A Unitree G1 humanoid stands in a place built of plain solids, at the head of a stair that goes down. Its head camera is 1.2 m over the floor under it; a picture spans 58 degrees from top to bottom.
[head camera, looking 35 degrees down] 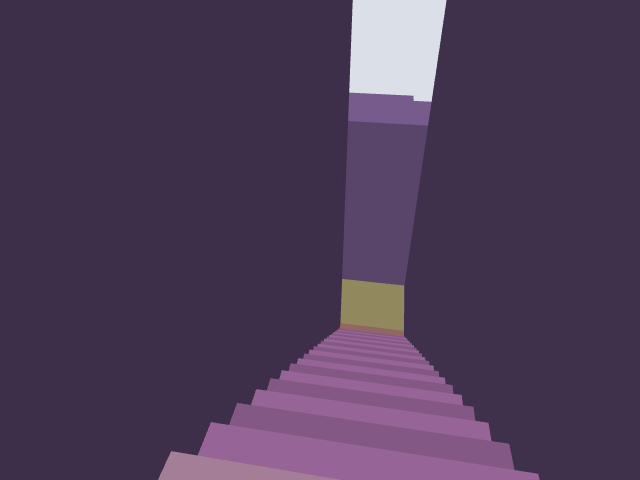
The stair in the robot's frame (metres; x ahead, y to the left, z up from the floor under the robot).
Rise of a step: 0.21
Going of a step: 0.22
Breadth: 1.10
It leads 9 degrees to the right of straight ahead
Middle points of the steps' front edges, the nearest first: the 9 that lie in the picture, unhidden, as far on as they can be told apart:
0.80 -0.16 -0.21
1.02 -0.19 -0.41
1.24 -0.23 -0.62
1.46 -0.27 -0.83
1.68 -0.30 -1.03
1.90 -0.34 -1.24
2.12 -0.38 -1.45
2.34 -0.41 -1.66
2.56 -0.45 -1.86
